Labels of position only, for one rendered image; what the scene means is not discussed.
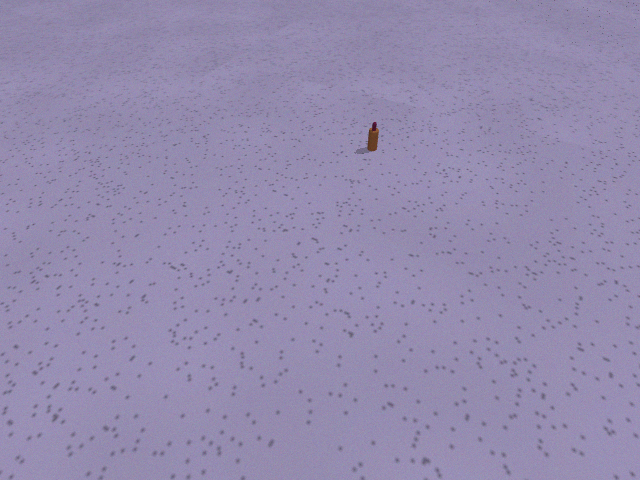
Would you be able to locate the bottle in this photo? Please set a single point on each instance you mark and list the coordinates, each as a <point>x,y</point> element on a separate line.
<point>373,137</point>

